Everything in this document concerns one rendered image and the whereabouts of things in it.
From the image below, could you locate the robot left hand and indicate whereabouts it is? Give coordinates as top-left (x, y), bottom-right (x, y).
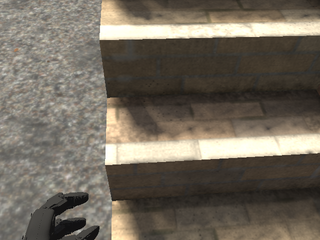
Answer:
top-left (22, 192), bottom-right (100, 240)

